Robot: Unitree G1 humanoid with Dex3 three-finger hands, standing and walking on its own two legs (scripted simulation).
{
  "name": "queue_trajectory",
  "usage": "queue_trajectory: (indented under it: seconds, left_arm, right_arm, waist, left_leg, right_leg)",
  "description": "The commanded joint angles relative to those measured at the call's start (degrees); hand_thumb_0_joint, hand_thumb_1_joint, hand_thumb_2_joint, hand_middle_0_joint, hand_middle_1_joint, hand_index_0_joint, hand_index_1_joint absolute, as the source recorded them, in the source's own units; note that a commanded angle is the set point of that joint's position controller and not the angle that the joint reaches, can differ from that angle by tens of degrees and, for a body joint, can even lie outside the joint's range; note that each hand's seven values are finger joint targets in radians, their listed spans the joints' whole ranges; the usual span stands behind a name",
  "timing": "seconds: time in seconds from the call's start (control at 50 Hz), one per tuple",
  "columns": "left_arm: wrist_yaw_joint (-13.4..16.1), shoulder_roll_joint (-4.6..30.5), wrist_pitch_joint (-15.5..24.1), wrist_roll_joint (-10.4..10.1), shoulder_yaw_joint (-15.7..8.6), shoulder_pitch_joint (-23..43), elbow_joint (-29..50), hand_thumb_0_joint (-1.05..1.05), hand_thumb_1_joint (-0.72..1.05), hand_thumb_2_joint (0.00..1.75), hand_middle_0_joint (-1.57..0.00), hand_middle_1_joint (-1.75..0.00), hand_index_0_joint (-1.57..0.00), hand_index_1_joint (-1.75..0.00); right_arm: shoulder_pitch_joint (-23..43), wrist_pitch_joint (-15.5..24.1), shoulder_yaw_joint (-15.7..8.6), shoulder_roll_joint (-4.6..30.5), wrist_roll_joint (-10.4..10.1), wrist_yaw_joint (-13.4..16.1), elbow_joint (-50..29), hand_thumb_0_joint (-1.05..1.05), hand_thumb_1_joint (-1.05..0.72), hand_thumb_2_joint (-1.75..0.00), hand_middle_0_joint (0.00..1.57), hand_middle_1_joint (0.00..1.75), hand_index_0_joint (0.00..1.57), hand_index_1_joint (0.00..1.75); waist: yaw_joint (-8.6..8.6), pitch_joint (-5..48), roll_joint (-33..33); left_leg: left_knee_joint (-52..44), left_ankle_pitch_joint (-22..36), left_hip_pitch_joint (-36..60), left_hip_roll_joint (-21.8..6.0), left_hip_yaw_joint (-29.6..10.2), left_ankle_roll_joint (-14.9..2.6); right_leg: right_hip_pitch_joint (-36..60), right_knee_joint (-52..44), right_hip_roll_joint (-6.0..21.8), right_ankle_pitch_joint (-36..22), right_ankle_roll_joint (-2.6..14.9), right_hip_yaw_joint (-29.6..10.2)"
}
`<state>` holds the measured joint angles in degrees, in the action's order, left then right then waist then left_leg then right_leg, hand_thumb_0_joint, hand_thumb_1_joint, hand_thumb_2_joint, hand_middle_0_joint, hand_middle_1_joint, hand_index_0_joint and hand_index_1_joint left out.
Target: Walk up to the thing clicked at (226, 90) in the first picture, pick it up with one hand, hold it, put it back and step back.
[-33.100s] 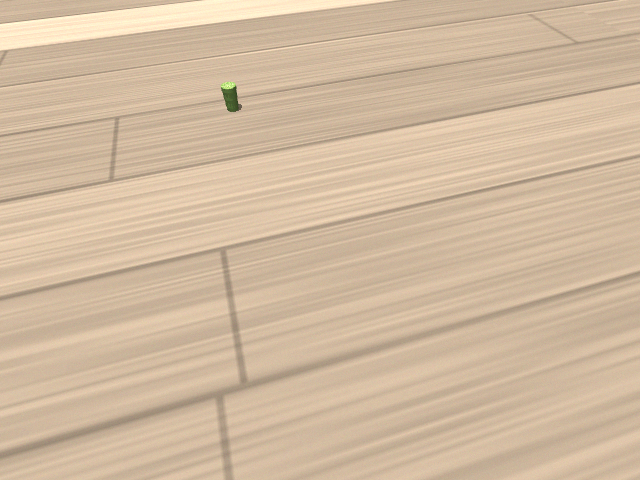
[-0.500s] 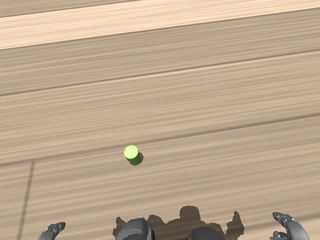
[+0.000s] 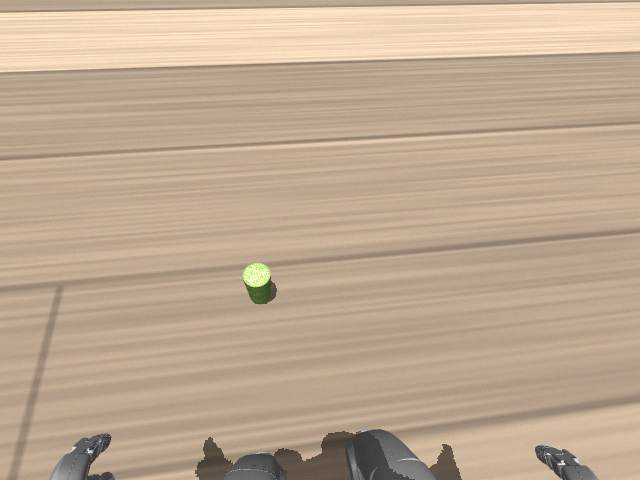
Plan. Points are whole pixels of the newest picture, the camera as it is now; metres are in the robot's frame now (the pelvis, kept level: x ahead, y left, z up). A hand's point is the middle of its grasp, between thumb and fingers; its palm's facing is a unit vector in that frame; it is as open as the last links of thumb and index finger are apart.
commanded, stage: step back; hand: left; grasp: from the side
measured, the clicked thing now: (258, 285) +0.68 +0.19 -0.69
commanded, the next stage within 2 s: none
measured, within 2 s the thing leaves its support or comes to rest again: neither
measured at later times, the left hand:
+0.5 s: hand out of the picture -0.05 +0.23 -0.13, palm faces +0.00 -0.90 -0.44, open 7.4 cm
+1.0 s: hand out of the picture -0.27 +0.19 -0.14, palm faces -0.01 -0.90 -0.43, open 7.4 cm
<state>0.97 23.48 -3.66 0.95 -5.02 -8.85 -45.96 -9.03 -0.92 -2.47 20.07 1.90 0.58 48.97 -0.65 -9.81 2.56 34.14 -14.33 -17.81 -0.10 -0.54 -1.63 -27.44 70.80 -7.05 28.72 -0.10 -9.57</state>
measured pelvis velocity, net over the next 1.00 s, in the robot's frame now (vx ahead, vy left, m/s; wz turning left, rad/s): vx -0.33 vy -0.08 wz -0.02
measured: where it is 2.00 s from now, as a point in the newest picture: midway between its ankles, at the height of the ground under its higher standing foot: outside the picture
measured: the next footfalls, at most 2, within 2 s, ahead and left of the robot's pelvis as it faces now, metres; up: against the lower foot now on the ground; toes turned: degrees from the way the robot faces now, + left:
right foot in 0.22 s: -0.08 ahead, -0.16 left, +0.00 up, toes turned -1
left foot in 0.54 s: -0.16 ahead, +0.08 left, +0.00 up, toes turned +1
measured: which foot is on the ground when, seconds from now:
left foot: down 0.00-0.24, up 0.26-0.52, down 0.54-0.88, up 0.90-1.00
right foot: up 0.00-0.20, down 0.22-0.56, up 0.58-0.84, down 0.86-1.00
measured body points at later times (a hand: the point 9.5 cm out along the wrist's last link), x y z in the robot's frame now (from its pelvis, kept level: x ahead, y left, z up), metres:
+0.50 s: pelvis -0.16 -0.04 -0.01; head -0.10 -0.06 +0.44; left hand -0.05 +0.28 -0.10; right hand -0.09 -0.36 -0.14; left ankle -0.18 +0.08 -0.70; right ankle -0.12 -0.16 -0.73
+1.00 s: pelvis -0.33 -0.08 -0.01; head -0.29 -0.10 +0.44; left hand -0.27 +0.24 -0.11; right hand -0.19 -0.39 -0.13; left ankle -0.28 +0.07 -0.67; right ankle -0.33 -0.19 -0.73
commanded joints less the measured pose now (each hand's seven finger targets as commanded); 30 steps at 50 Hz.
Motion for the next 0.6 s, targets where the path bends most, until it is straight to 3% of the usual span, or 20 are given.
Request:
queue_trajectory:
  seconds: [0.0,0.06,0.1,0.12,0.16,0.18,0.2,0.22,0.24,0.28,0.3,0.34,0.4,0.44,0.48,0.5,0.52,0.54,0.56,0.58]
  left_arm:
    - [0.32,9.36,1.42,0.31,-3.15,-1.93,4.03,0.00,0.90,0.90,-0.20,-0.30,-0.20,-0.30]
    - [-0.19,8.66,1.45,0.18,-2.75,-2.54,4.17,0.00,0.90,0.90,-0.20,-0.30,-0.20,-0.30]
    - [-0.52,8.71,1.41,0.21,-2.83,-4.86,2.84,0.00,0.90,0.90,-0.20,-0.30,-0.20,-0.30]
    - [-0.73,8.53,1.43,0.22,-2.81,-7.32,1.88,0.00,0.90,0.90,-0.20,-0.30,-0.20,-0.30]
    - [-1.09,7.98,1.73,0.28,-3.10,-13.60,-1.64,0.00,0.90,0.90,-0.20,-0.30,-0.20,-0.30]
    - [-0.95,9.14,2.12,1.04,-3.54,-13.37,-1.97,0.00,0.90,0.90,-0.20,-0.30,-0.20,-0.30]
    - [-1.04,12.87,2.44,2.11,-4.66,-11.65,-0.56,0.00,0.90,0.90,-0.20,-0.30,-0.20,-0.30]
    - [-0.94,20.31,2.00,1.93,-6.05,-6.10,2.22,0.00,0.90,0.90,-0.20,-0.30,-0.20,-0.30]
    - [-0.43,20.90,2.51,1.69,-6.00,-1.35,4.48,0.00,0.90,0.90,-0.20,-0.30,-0.20,-0.30]
    - [0.19,13.52,2.95,1.38,-3.69,5.65,5.44,0.00,0.90,0.90,-0.20,-0.30,-0.20,-0.30]
    - [0.26,12.42,2.92,1.74,-3.81,6.65,5.36,0.00,0.90,0.90,-0.20,-0.30,-0.20,-0.30]
    - [0.33,12.00,2.93,1.87,-3.63,3.53,5.56,0.00,0.90,0.90,-0.20,-0.30,-0.20,-0.30]
    - [0.98,11.49,2.47,1.84,-3.34,-1.31,4.78,0.00,0.90,0.90,-0.20,-0.30,-0.20,-0.30]
    - [1.18,11.62,2.09,1.35,-3.22,-1.77,5.20,0.00,0.90,0.90,-0.20,-0.30,-0.20,-0.30]
    - [0.98,11.71,1.53,0.51,-2.82,0.19,5.97,0.00,0.90,0.90,-0.20,-0.30,-0.20,-0.30]
    - [0.78,11.41,1.07,0.19,-2.41,0.64,6.18,0.00,0.90,0.90,-0.20,-0.30,-0.20,-0.30]
    - [0.55,9.62,0.88,0.12,-1.62,-0.22,6.43,0.00,0.90,0.90,-0.20,-0.30,-0.20,-0.30]
    - [0.35,7.60,0.95,-0.40,-1.04,-1.30,7.08,0.00,0.90,0.90,-0.20,-0.30,-0.20,-0.30]
    - [1.26,9.46,0.84,-0.31,-2.15,4.00,7.51,0.00,0.90,0.90,-0.20,-0.30,-0.20,-0.30]
    - [1.61,10.02,0.49,0.20,-2.42,5.14,6.67,0.00,0.90,0.90,-0.20,-0.30,-0.20,-0.30]
  right_arm:
    - [-0.66,1.38,-4.57,15.19,-0.31,1.41,-5.63,0.00,-0.90,-0.90,0.20,0.30,0.20,0.30]
    - [-1.26,1.04,-4.84,16.37,-0.05,1.34,-6.31,0.00,-0.90,-0.90,0.20,0.30,0.20,0.30]
    - [0.40,0.52,-5.05,17.55,0.20,1.09,-7.10,0.00,-0.90,-0.90,0.20,0.30,0.20,0.30]
    - [2.04,0.25,-5.25,18.05,0.09,1.13,-7.49,0.00,-0.90,-0.90,0.20,0.30,0.20,0.30]
    - [4.01,-0.70,-5.13,18.63,-0.23,1.05,-7.73,0.00,-0.90,-0.90,0.20,0.30,0.20,0.30]
    - [2.68,-1.09,-4.34,16.54,-0.56,0.94,-7.16,0.00,-0.90,-0.90,0.20,0.30,0.20,0.30]
    - [1.23,-1.11,-3.48,13.18,-1.11,0.78,-7.66,0.00,-0.90,-0.90,0.20,0.30,0.20,0.30]
    - [4.85,-0.92,-3.72,12.39,-1.53,1.72,-8.62,0.00,-0.90,-0.90,0.20,0.30,0.20,0.30]
    - [4.76,-1.06,-4.80,15.34,-1.40,2.03,-8.17,0.00,-0.90,-0.90,0.20,0.30,0.20,0.30]
    - [-0.27,-0.69,-4.13,14.42,-2.04,1.67,-5.02,0.00,-0.90,-0.90,0.20,0.30,0.20,0.30]
    - [-2.56,-0.42,-3.66,13.46,-2.23,1.68,-4.20,0.00,-0.90,-0.90,0.20,0.30,0.20,0.30]
    - [-3.08,-0.04,-3.08,13.21,-1.70,1.65,-4.04,0.00,-0.90,-0.90,0.20,0.30,0.20,0.30]
    - [-1.04,0.13,-2.57,11.72,-1.28,1.53,-4.97,0.00,-0.90,-0.90,0.20,0.30,0.20,0.30]
    - [-1.75,0.51,-2.67,11.77,-0.95,1.40,-4.92,0.00,-0.90,-0.90,0.20,0.30,0.20,0.30]
    - [-5.70,0.78,-2.95,11.43,-0.82,1.22,-3.16,0.00,-0.90,-0.90,0.20,0.30,0.20,0.30]
    - [-7.57,1.03,-3.31,11.75,-0.68,1.19,-2.30,0.00,-0.90,-0.90,0.20,0.30,0.20,0.30]
    - [-6.82,1.08,-4.28,14.75,-0.14,1.29,-2.37,0.00,-0.90,-0.90,0.20,0.30,0.20,0.30]
    - [-4.34,0.91,-5.35,20.07,0.10,1.14,-3.50,0.00,-0.90,-0.90,0.20,0.30,0.20,0.30]
    - [-3.80,0.90,-5.81,23.94,-0.17,0.80,-4.51,0.00,-0.90,-0.90,0.20,0.30,0.20,0.30]
    - [-3.18,1.08,-5.81,22.32,0.11,1.07,-3.92,0.00,-0.90,-0.90,0.20,0.30,0.20,0.30]
  waist:
    - [1.96,10.92,-9.93]
    - [2.82,12.76,-12.00]
    - [1.89,13.52,-14.03]
    - [0.69,14.29,-15.56]
    - [-2.09,15.73,-14.67]
    - [-1.56,14.74,-11.11]
    - [-0.95,11.19,0.68]
    - [-3.60,8.04,15.73]
    - [-2.20,4.26,13.09]
    - [2.58,3.00,3.40]
    - [3.36,4.59,5.96]
    - [0.89,6.83,7.31]
    - [-2.34,8.65,8.23]
    - [-2.41,11.07,9.13]
    - [-0.44,13.43,8.02]
    - [0.36,14.67,5.97]
    - [-0.40,14.98,0.47]
    - [-1.20,14.43,-10.17]
    - [3.03,14.06,-14.27]
    - [2.69,12.01,-10.52]
  left_leg:
    - [-8.53,23.97,12.22,-15.02,-13.47,-13.33]
    - [-8.37,18.91,12.91,-15.06,-13.13,-13.37]
    - [-9.14,12.36,8.24,-15.29,-12.85,-12.13]
    - [-8.85,10.86,7.12,-15.57,-12.94,-10.70]
    - [-5.42,7.73,0.67,-12.89,-9.98,-7.80]
    - [-2.00,2.17,-4.41,-9.58,-8.71,-5.03]
    - [7.32,-9.49,-15.89,-1.61,-6.65,-0.99]
    - [22.40,-19.54,-14.70,6.51,-4.38,2.05]
    - [32.36,-19.54,-11.81,2.92,-10.70,2.81]
    - [36.29,-12.69,-9.88,6.31,-10.09,1.58]
    - [35.74,-11.42,-9.90,6.99,-8.13,1.86]
    - [33.15,-12.47,-9.65,6.26,-6.50,2.37]
    - [20.74,-15.46,-11.47,4.56,-3.52,2.83]
    - [10.16,-14.82,-8.81,2.42,-1.51,2.15]
    - [-3.51,-6.43,-2.11,2.44,1.67,1.26]
    - [-11.00,3.09,2.73,1.68,1.33,0.84]
    - [-10.18,11.06,7.77,-4.63,-8.62,-1.69]
    - [-10.60,20.50,11.05,-16.32,-23.25,-8.03]
    - [-11.64,29.51,3.65,-23.31,-29.76,-15.69]
    - [-11.90,27.02,-0.85,-22.69,-27.91,-15.96]
  right_leg:
    - [-2.10,-3.70,2.48,0.91,-2.27,0.07]
    - [1.38,-13.83,3.83,1.45,-2.10,2.92]
    - [7.14,-21.18,5.52,0.76,-1.32,6.02]
    - [10.03,-28.08,6.75,-0.91,-0.25,6.40]
    - [19.78,-42.88,6.38,-10.24,1.44,10.15]
    - [22.58,-46.46,6.66,-11.53,1.88,8.05]
    - [22.67,-50.00,15.27,-4.10,5.10,-8.24]
    - [6.47,-56.34,29.62,-2.91,15.05,-22.62]
    - [-1.59,-57.55,33.40,-4.98,18.17,-25.75]
    - [-0.18,-49.50,22.27,-20.91,12.39,-6.51]
    - [3.29,-47.25,19.92,-24.58,10.90,-2.26]
    - [8.83,-44.66,18.84,-29.95,10.80,-0.23]
    - [19.82,-42.17,20.54,-36.46,11.49,-1.31]
    - [23.46,-39.52,21.29,-40.44,10.98,-2.19]
    - [23.49,-34.53,19.98,-40.99,9.86,-0.77]
    - [20.97,-31.64,19.20,-38.87,8.10,0.22]
    - [12.33,-28.64,15.96,-28.89,5.07,1.38]
    - [1.94,-19.97,7.53,-12.35,2.04,6.85]
    - [2.73,-9.32,3.76,10.04,0.94,5.21]
    - [3.45,-1.89,3.19,9.50,1.34,-0.47]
